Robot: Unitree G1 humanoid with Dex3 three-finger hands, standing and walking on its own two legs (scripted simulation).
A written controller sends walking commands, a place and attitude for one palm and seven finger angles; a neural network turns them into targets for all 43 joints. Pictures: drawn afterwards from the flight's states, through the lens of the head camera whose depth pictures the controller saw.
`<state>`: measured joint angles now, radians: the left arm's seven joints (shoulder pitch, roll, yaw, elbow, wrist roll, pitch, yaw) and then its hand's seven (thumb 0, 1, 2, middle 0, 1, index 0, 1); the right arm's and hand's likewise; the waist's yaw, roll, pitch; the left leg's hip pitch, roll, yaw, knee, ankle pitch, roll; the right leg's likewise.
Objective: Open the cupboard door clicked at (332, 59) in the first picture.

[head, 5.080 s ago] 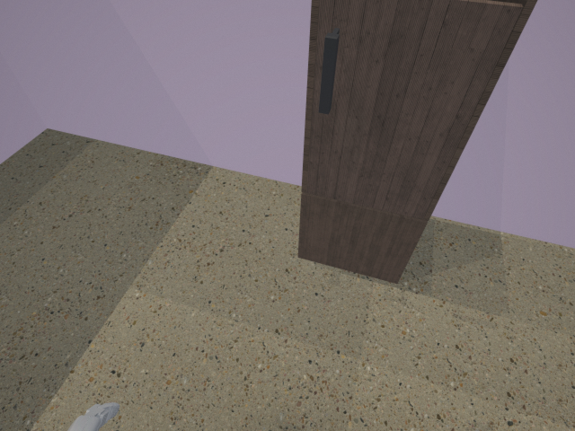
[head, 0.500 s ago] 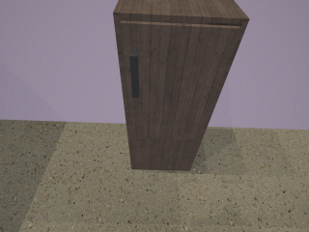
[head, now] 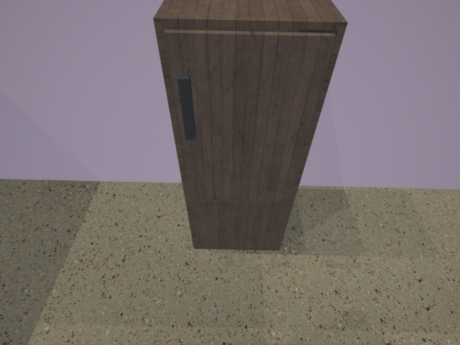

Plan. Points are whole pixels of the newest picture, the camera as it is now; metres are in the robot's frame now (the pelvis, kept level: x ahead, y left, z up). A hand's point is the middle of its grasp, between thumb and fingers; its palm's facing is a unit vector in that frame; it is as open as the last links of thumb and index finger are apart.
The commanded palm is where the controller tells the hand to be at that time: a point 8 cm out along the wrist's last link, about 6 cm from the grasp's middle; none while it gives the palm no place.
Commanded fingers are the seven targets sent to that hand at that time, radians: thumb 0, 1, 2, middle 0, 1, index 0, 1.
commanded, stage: come to a stop and stand still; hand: left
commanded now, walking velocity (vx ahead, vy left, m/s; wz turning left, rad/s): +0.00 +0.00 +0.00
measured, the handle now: (188, 104) +0.64 +0.14 +0.08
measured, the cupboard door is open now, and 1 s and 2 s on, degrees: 0 0 0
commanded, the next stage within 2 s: look again from close up in 0.92 s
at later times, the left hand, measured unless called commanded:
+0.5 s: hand out of the picture +0.00 +0.12 -0.17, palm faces +0.06 -0.99 -0.16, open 7.4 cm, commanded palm none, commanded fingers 0.00 0.90 0.90 -0.20 -0.30 -0.20 -0.30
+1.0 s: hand out of the picture +0.02 +0.12 -0.18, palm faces +0.06 -0.98 -0.18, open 7.4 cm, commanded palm none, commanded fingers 0.00 0.90 0.90 -0.20 -0.30 -0.20 -0.30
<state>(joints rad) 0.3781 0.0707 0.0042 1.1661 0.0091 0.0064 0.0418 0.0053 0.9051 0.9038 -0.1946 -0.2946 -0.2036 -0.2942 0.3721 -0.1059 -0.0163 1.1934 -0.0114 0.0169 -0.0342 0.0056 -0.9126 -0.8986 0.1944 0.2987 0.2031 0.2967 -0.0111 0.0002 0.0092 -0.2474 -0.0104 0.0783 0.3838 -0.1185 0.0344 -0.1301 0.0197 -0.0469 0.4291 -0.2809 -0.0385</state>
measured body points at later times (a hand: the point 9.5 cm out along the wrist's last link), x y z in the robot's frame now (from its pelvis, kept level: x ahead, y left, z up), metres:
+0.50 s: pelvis +0.03 -0.02 +0.00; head +0.04 -0.03 +0.45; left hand +0.00 +0.17 -0.16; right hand +0.01 -0.22 -0.17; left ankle +0.06 +0.10 -0.74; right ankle -0.03 -0.09 -0.74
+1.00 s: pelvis +0.05 -0.03 +0.00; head +0.06 -0.04 +0.45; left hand +0.01 +0.18 -0.16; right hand +0.04 -0.24 -0.17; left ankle +0.06 +0.10 -0.74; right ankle -0.03 -0.09 -0.74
